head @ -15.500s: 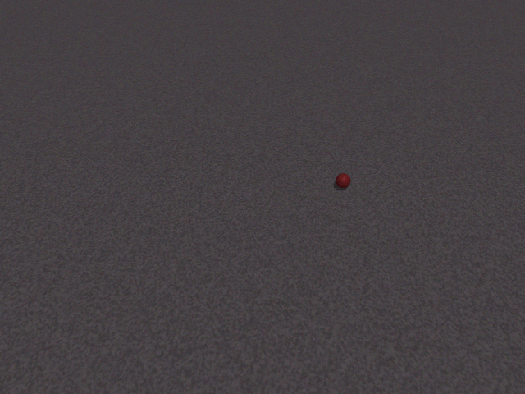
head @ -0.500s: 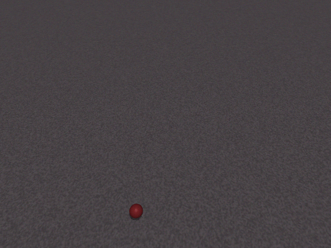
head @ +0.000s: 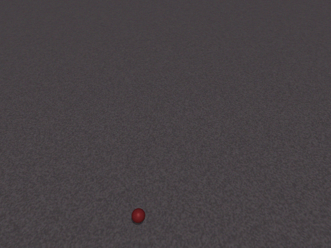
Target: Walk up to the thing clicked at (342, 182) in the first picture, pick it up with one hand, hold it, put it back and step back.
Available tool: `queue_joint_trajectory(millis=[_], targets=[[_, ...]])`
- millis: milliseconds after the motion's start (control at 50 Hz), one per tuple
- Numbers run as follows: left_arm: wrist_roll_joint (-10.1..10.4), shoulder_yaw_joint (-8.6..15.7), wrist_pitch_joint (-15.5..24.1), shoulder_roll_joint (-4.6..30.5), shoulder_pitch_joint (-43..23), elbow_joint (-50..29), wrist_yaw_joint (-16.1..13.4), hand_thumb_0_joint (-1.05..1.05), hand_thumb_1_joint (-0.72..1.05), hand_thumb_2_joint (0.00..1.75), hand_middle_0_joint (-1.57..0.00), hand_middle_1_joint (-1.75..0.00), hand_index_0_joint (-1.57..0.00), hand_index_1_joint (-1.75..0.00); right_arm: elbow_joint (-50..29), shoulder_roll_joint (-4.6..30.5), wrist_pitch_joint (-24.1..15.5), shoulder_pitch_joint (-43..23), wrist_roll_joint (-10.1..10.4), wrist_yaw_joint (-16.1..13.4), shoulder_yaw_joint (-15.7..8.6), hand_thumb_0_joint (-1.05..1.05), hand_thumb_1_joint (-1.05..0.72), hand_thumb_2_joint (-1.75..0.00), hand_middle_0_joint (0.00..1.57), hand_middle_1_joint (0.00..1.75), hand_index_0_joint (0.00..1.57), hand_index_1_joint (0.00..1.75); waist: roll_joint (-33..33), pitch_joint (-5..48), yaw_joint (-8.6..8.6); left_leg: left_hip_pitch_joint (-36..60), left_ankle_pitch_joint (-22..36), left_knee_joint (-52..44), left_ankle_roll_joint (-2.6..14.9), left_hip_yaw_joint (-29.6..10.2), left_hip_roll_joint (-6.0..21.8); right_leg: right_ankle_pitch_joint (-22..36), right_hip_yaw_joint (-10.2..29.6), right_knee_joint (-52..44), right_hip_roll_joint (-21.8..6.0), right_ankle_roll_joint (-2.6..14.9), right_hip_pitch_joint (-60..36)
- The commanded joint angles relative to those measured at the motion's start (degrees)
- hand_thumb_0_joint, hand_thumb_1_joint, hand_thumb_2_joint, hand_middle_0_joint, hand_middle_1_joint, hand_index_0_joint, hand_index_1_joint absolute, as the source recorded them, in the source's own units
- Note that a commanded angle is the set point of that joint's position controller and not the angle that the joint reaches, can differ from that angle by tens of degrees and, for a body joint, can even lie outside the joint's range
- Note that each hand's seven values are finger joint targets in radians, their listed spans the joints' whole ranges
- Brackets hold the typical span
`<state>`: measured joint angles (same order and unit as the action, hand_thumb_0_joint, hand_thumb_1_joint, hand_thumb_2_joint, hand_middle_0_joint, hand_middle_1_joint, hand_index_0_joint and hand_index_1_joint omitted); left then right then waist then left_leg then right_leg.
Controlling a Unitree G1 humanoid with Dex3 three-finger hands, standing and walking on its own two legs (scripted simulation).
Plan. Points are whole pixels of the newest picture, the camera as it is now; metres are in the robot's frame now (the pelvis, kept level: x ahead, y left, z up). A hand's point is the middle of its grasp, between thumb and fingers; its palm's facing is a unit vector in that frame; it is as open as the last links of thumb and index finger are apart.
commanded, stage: walk up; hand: left
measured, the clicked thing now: (138, 215) +0.44 +0.21 -0.74
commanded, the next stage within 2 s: stand in 0.94 s
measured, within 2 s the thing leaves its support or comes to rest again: neither
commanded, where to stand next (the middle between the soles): +0.09 -0.01 m, yaw +0 degrees
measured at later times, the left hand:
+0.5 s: hand out of the picture +0.09 +0.26 -0.15, palm faces +0.02 -0.94 -0.35, open 7.4 cm
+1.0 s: hand out of the picture +0.07 +0.26 -0.15, palm faces +0.05 -0.94 -0.34, open 7.4 cm
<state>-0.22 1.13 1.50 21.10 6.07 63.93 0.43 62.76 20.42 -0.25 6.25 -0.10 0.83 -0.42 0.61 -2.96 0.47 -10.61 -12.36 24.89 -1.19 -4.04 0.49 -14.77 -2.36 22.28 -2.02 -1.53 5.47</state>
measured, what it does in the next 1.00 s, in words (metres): stands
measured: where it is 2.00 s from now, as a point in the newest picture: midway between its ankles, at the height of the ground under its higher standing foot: outside the picture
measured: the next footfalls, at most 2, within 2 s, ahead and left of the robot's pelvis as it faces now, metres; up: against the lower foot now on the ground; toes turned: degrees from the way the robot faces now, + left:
none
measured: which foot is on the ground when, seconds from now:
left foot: down 0.00-1.00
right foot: down 0.00-1.00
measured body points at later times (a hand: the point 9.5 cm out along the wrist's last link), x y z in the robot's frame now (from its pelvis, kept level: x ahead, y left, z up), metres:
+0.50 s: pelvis +0.00 +0.00 +0.00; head +0.01 +0.00 +0.45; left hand +0.09 +0.31 -0.13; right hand +0.10 -0.30 -0.13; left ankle +0.01 +0.13 -0.74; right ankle -0.03 -0.14 -0.74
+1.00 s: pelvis +0.00 +0.00 +0.00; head +0.01 +0.01 +0.45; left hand +0.07 +0.31 -0.13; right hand +0.10 -0.29 -0.13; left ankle +0.01 +0.13 -0.74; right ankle -0.03 -0.14 -0.74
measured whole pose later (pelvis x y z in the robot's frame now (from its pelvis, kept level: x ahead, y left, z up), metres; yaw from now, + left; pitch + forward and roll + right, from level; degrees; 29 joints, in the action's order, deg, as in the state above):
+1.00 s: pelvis +0.00 +0.00 +0.00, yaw +2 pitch -3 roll +0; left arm -0.4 1.8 0.6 20.6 6.0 64.1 0.4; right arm 63.8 19.3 0.0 5.6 -0.3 0.3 0.1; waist -0.2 -3.3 0.8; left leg -8.8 -10.8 22.1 -1.0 -5.2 -0.6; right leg -14.0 -3.7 19.8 -3.1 -2.0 3.1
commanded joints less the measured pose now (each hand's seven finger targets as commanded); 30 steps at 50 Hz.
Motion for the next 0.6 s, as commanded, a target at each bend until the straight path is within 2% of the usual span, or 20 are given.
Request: queue_joint_trajectory(millis=[0, 80, 240, 320, 360, 580], targets=[[-0.26, 2.40, 1.10, 12.36, -2.60, -3.46, -1.21, 0.00, 0.90, 0.90, -0.20, -0.30, -0.20, -0.30, -3.34, 12.15, -1.01, -2.77, -0.25, -0.76, -2.81, 0.00, -0.90, -0.90, 0.20, 0.30, 0.20, 0.30, -0.69, 5.85, -0.17, 2.52, 16.93, -2.03, 3.72, -2.76, 4.87, 12.46, 3.44, -3.15, -4.91, 3.02, -1.33], [-0.23, 2.57, 1.01, 12.34, -3.59, -3.16, -1.31, 0.00, 0.90, 0.90, -0.20, -0.30, -0.20, -0.30, -2.98, 11.83, -0.82, -2.77, -0.19, -0.76, -2.77, 0.00, -0.90, -0.90, 0.20, 0.30, 0.20, 0.30, -0.89, 5.00, -0.32, 2.29, 17.96, -2.31, 3.31, -2.56, 4.54, 12.99, 3.06, -3.19, -4.87, 2.89, -1.67], [-0.49, 2.68, 0.87, 12.34, -4.26, -3.17, -1.27, 0.00, 0.90, 0.90, -0.20, -0.30, -0.20, -0.30, -2.95, 11.75, -0.71, -4.15, -0.32, -0.78, -2.72, 0.00, -0.90, -0.90, 0.20, 0.30, 0.20, 0.30, 0.10, 5.07, -0.33, 2.19, 16.38, -3.29, 3.05, -2.81, 4.17, 11.16, 2.83, -3.72, -4.95, 2.74, -2.29], [-0.50, 2.71, 0.74, 12.01, -4.33, -3.18, -1.24, 0.00, 0.90, 0.90, -0.20, -0.30, -0.20, -0.30, -2.46, 11.59, -0.84, -3.85, -0.39, -0.91, -2.71, 0.00, -0.90, -0.90, 0.20, 0.30, 0.20, 0.30, 0.31, 6.25, -0.35, 2.45, 17.43, -3.86, 3.13, -3.22, 4.69, 11.74, 2.37, -3.41, -4.92, 2.79, -3.85], [-0.47, 2.74, 0.72, 12.00, -3.57, -3.07, -1.26, 0.00, 0.90, 0.90, -0.20, -0.30, -0.20, -0.30, -2.74, 11.74, -0.77, -4.73, -0.39, -0.87, -2.70, 0.00, -0.90, -0.90, 0.20, 0.30, 0.20, 0.30, 0.51, 5.48, 0.01, 2.36, 16.81, -3.64, 3.22, -3.08, 4.28, 11.45, 2.18, -3.83, -4.66, 2.52, -3.31], [-0.54, 2.99, 0.62, 11.77, -3.90, -3.41, -1.18, 0.00, 0.90, 0.90, -0.20, -0.30, -0.20, -0.30, -2.23, 11.57, -0.62, -3.91, -0.47, -0.89, -2.59, 0.00, -0.90, -0.90, 0.20, 0.30, 0.20, 0.30, 0.43, 4.67, -0.28, 1.15, 13.66, -4.28, 2.94, -3.70, 3.60, 7.86, 2.38, -4.80, -4.84, 2.83, -3.52]])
